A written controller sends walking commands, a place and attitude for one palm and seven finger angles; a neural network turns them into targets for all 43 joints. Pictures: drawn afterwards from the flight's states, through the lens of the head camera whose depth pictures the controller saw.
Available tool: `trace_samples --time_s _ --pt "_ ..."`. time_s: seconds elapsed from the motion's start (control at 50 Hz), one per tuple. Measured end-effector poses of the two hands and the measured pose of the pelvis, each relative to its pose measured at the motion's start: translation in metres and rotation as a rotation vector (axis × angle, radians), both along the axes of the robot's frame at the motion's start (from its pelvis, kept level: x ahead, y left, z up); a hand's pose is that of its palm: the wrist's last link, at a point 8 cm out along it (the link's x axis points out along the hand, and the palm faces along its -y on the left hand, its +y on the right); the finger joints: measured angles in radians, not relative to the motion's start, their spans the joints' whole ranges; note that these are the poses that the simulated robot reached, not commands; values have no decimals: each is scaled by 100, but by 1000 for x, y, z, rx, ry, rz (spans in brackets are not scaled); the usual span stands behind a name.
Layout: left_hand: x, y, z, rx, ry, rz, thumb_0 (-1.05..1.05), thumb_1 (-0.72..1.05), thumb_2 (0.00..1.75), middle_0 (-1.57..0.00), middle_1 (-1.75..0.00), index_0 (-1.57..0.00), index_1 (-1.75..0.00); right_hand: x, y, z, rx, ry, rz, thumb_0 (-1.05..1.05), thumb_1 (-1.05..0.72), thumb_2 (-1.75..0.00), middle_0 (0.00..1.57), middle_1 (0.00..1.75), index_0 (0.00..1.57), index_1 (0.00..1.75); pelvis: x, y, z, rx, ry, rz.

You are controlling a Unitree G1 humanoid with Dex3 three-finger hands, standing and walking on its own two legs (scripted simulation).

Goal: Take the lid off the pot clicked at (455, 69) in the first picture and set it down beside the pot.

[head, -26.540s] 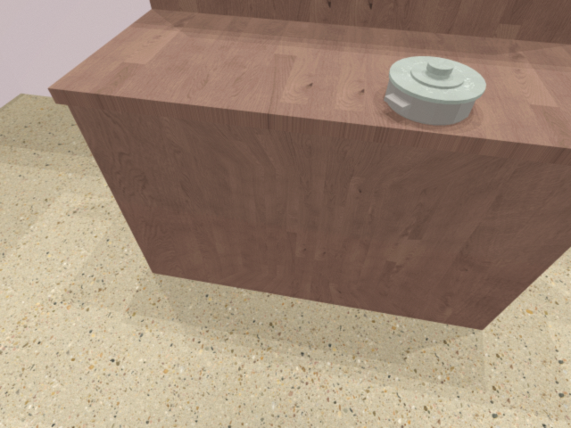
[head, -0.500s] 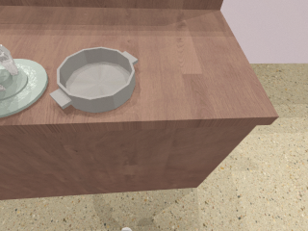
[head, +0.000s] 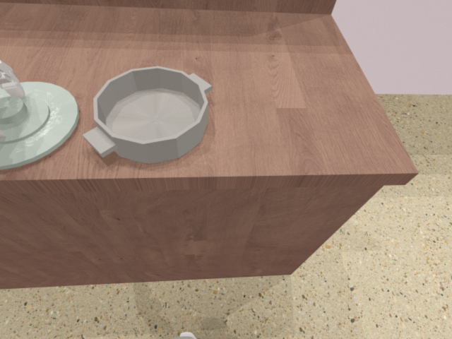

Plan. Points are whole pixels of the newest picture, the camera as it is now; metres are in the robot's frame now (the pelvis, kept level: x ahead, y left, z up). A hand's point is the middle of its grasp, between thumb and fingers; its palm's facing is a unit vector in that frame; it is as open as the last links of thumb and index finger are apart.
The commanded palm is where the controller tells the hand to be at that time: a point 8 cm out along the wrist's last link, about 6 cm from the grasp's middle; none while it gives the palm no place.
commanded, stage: open the fingers wide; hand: left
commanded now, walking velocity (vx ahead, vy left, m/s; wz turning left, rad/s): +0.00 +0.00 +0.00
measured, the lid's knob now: (7, 110) +0.46 +0.36 +0.13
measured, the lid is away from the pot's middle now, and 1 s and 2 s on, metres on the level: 0.23 0.23 0.23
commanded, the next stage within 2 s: raise the empty hand in 0.18 s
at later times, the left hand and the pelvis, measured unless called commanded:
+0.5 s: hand out of the picture +0.44 +0.36 +0.16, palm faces -0.31 -0.11 -0.94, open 11.0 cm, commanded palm +0.44 +0.35 +0.23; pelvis +0.00 +0.02 +0.00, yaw +0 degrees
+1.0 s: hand out of the picture +0.44 +0.36 +0.22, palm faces -0.26 -0.09 -0.96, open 11.0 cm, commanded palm +0.45 +0.35 +0.29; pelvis +0.00 +0.02 +0.01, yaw +1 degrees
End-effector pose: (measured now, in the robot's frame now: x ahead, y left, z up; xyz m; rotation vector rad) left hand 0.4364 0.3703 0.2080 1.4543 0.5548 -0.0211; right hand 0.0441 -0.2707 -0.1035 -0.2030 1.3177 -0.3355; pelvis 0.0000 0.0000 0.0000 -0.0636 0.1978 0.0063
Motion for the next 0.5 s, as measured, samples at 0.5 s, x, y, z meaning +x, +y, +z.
trace_samples --time_s 0.5 --pt "5 -6 10 -1 -41 -83 1 -15 96 -54 -53 -54 -52 18 22 3 17 -50 33 0 -90 -90 21 30 20 30 0 17 1 -8 -4 8"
